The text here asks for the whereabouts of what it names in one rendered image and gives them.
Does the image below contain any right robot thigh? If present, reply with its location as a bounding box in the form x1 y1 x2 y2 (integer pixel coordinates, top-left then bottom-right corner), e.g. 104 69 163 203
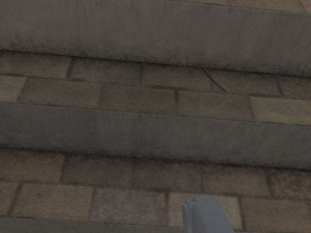
181 196 235 233

